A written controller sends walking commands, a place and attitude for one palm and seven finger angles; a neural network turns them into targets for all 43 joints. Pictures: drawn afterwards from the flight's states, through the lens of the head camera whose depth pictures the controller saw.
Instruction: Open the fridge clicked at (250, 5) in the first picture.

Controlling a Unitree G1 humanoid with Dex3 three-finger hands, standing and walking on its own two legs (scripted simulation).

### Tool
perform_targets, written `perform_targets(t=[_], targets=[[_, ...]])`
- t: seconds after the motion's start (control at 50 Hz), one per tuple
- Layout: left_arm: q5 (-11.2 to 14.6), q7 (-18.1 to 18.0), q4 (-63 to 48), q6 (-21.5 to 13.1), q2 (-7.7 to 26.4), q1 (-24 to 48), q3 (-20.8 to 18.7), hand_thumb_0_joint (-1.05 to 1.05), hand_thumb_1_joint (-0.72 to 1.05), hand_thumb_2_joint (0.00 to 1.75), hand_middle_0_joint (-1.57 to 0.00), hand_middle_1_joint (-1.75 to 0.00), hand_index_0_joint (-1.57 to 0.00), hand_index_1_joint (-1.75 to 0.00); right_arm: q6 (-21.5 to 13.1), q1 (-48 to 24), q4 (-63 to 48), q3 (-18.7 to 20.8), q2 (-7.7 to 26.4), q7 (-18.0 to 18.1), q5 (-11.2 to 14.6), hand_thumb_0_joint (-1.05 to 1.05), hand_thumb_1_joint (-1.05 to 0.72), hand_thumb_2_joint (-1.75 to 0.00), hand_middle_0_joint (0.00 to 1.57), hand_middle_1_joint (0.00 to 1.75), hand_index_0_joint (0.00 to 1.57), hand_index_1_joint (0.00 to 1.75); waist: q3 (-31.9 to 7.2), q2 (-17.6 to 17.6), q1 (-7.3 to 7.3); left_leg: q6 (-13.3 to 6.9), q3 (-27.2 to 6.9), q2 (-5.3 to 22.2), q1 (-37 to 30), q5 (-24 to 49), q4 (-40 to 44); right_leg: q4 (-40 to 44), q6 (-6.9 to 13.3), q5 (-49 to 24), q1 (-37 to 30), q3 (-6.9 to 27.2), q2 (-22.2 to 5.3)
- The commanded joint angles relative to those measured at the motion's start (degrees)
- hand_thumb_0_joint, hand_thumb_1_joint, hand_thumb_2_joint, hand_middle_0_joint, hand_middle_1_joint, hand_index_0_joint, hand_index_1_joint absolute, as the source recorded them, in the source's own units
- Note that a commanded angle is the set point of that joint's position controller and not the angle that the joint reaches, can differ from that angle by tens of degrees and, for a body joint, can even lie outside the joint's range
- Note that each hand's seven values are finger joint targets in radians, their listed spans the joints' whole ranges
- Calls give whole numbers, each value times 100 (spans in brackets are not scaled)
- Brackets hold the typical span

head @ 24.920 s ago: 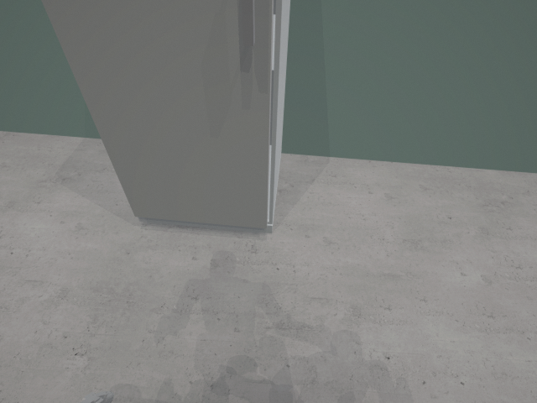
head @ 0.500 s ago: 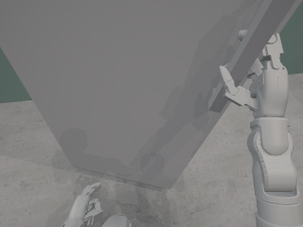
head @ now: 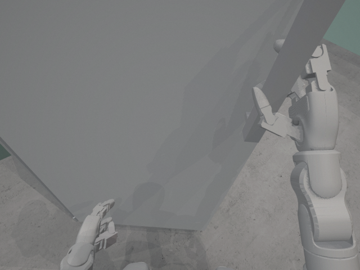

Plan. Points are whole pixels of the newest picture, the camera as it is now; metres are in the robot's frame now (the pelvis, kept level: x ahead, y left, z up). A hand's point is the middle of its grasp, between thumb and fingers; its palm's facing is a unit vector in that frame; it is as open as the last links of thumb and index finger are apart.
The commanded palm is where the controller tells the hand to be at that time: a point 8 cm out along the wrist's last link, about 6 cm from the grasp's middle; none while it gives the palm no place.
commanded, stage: walk backward, drawing the door open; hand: right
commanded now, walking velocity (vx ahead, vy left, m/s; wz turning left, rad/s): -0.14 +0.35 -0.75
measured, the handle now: (276, 71) +0.35 -0.10 +0.29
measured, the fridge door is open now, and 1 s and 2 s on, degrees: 42 69 65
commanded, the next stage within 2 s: stop walking and hold the door back in 0.64 s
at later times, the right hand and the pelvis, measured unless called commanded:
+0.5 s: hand (250, 209) +0.16 -0.04 +0.25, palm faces +0.42 +0.89 -0.18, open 8.3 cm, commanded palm +0.11 -0.08 +0.25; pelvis -0.05 +0.17 +0.02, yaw -20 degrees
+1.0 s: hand out of the picture +0.08 +0.01 +0.26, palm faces +0.74 +0.66 -0.14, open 7.8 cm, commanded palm +0.05 -0.04 +0.23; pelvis -0.08 +0.33 +0.00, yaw -37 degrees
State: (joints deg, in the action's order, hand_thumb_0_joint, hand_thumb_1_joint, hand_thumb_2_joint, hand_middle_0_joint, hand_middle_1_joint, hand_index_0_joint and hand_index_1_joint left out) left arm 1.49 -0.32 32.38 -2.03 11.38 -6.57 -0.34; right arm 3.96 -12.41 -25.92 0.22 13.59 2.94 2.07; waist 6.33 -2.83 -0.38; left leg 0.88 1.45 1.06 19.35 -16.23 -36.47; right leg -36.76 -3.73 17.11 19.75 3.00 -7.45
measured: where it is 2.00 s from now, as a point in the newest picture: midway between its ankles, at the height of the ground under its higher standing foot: outside the picture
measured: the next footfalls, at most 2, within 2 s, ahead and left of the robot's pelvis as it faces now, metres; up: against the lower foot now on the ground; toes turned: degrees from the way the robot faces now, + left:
right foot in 0.28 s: -0.05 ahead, -0.03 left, +0.00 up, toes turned -21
left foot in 0.52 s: +0.08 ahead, +0.31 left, +0.00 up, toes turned -18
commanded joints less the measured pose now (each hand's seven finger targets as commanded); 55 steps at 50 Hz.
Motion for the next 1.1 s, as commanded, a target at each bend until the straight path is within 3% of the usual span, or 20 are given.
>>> perform_targets(t=[0.0, 0.06, 0.16, 0.22, 0.26, 0.28, 0.3, 0.44, 0.46, 0.5, 0.58, 0.7, 0.74, 0.76, 0.88, 0.9, 0.92, 0.94, 0.96, 1.08], targets=[[27, -123, -864, -342, 366, 798, -227, 0, 90, 90, -20, -30, -20, -30, -928, -1268, -2293, 810, 878, 260, 20, 0, -90, -90, 45, 140, 45, 140, -2061, 2076, -181, -1015, -1560, 1940, -878, 913, 1895, -3622, 286, 1787, 784, -190, 706], [-65, -142, -770, -222, 296, 758, -172, 0, 90, 90, -20, -30, -20, -30, -1027, -1005, -2441, 604, 641, 229, 22, 0, -90, -90, 45, 140, 45, 140, -1913, 1178, -30, -1033, -632, 1700, -1365, 1529, 1596, -3623, 139, 1416, 952, -460, 533], [-105, -228, -913, -132, 345, 552, -129, 0, 90, 90, -20, -30, -20, -30, -947, -394, -2441, 316, 459, 248, -24, 0, -90, -90, 45, 140, 45, 140, -1910, 1546, -58, -797, -216, 1491, -1394, 1198, 2099, -1184, 285, 1737, -102, -1130, 661], [-82, -228, -880, -231, 383, 72, -120, 0, 90, 90, -20, -30, -20, -30, -1010, -306, -2669, 112, 405, 199, -82, 0, -90, -90, 45, 140, 45, 140, -2089, 892, 240, -104, 339, 910, -846, 1500, 1102, 1489, 486, 492, -1398, -1117, 419], [-221, -232, -1272, -209, 835, 258, -307, 0, 90, 90, -20, -30, -20, -30, -1116, -88, -2331, 81, 425, 191, -153, 0, -90, -90, 45, 140, 45, 140, -1563, -1704, 216, 563, 3, 211, 1473, -1056, -2292, 2365, 1763, -2541, -1953, 2798, -2577], [-242, -222, -1236, -199, 935, 431, -407, 0, 90, 90, -20, -30, -20, -30, -1161, 67, -1885, 473, 507, 181, -265, 0, -90, -90, 45, 140, 45, 140, -1531, -969, 6, 346, -736, 141, 1669, -1413, -3581, 2190, 1987, -3665, -1595, 3244, -3101], [-138, -120, -1034, -232, 706, 415, -320, 0, 90, 90, -20, -30, -20, -30, -1196, -427, -2640, 434, 523, -1, -273, 0, -90, -90, 45, 140, 45, 140, -1526, 331, 172, 218, -936, 193, 1558, -752, -3440, 2117, 1540, -2656, -1476, 2177, -2387], [4, -109, -774, -472, 692, 568, -351, 0, 90, 90, -20, -30, -20, -30, -1220, 35, -2401, 718, 414, 204, -41, 0, -90, -90, 45, 140, 45, 140, -1816, -978, -28, 311, 301, -302, -1096, 2, 707, 1136, 690, -1827, -788, 281, -649], [40, -110, -756, -482, 619, 500, -319, 0, 90, 90, -20, -30, -20, -30, -1237, 97, -2389, 882, 641, 230, -62, 0, -90, -90, 45, 140, 45, 140, -1816, -492, -24, 284, 319, -183, -1265, 541, 1403, 700, 555, -1269, -697, 104, -302], [48, -126, -863, -481, 242, 707, -209, 0, 90, 90, -20, -30, -20, -30, -1246, 109, -2597, 1434, 1373, 370, -22, 0, -90, -90, 45, 140, 45, 140, -1857, 2279, -62, -605, -1164, 1687, -1212, 2307, 1865, -1808, 194, 1511, 626, -616, 762], [-1, -248, -772, -340, 279, 704, -202, 0, 90, 90, -20, -30, -20, -30, -1210, 527, -3111, 1695, 1267, 432, 135, 0, -90, -90, 45, 140, 45, 140, -1973, 1512, -66, -1200, -660, 1963, -1224, 2516, 1349, -3523, 153, 1736, 990, -454, 472], [-123, -365, -873, -182, 433, 375, -177, 0, 90, 90, -20, -30, -20, -30, -1164, 794, -2916, 1339, 1015, 426, 182, 0, -90, -90, 45, 140, 45, 140, -1928, 765, 203, -564, 228, 1437, -321, 1534, 363, 545, 314, 219, -938, -840, 442], [-113, -421, -996, -228, 754, 429, -207, 0, 90, 90, -20, -30, -20, -30, -1082, 965, -1719, 971, 625, 392, 133, 0, -90, -90, 45, 140, 45, 140, -1626, -1458, 70, 237, 219, 147, 1445, -1439, -1793, 1927, 1488, -3181, -1568, 2595, -1974], [-60, -367, -981, -200, 740, 254, -227, 0, 90, 90, -20, -30, -20, -30, -1037, 473, -1300, 794, 499, 392, 33, 0, -90, -90, 45, 140, 45, 140, -1670, -1073, 40, 314, -260, 83, 1201, -1519, -2679, 2059, 1810, -3312, -1405, 3033, -2303], [13, -481, -510, -148, 821, 452, -59, 0, 90, 90, -20, -30, -20, -30, -854, -1854, 453, 813, 833, 466, -22, 0, -90, -90, 45, 140, 45, 140, -1314, -637, -91, 210, 224, -24, -1074, -597, 218, 955, 866, 760, 468, 31, -278], [28, -485, -481, -90, 735, 436, -59, 0, 90, 90, -20, -30, -20, -30, -834, -2161, 806, 823, 931, 458, -38, 0, -90, -90, 45, 140, 45, 140, -1230, 256, -118, -23, -390, 426, -1190, -765, 1246, -229, 613, 1619, 881, -359, 323], [4, -491, -531, -33, 640, 603, -96, 0, 90, 90, -20, -30, -20, -30, -738, -2355, 1181, 1097, 1386, 487, -18, 0, -90, -90, 45, 140, 45, 140, -974, 2263, -139, -560, -2824, 1841, -204, -2488, 2716, -2389, 343, 1709, 1171, -520, 976], [-114, -551, -404, -46, 798, 720, -107, 0, 90, 90, -20, -30, -20, -30, -682, -2679, 1299, 1379, 1729, 521, 44, 0, -90, -90, 45, 140, 45, 140, -913, 2111, -121, -650, -3341, 2304, 825, -2954, 3199, -3606, 320, 1217, 973, 157, 903], [-194, -525, -213, -30, 745, 643, -59, 0, 90, 90, -20, -30, -20, -30, -698, -2966, 1420, 1519, 2008, 537, -20, 0, -90, -90, 45, 140, 45, 140, -1203, 1284, -50, -688, -3148, 2223, 1103, -3332, 3189, -3891, 245, 887, 730, 116, 931], [-93, -626, 20, 90, 787, 398, -108, 0, 90, 90, -20, -30, -20, -30, -813, -3511, 2681, 1461, 1849, 441, 98, 0, -90, -90, 45, 140, 45, 140, -1783, 1511, -74, -412, -1541, 1540, -106, -2133, 2402, -1294, 393, 1114, 152, -668, 978]])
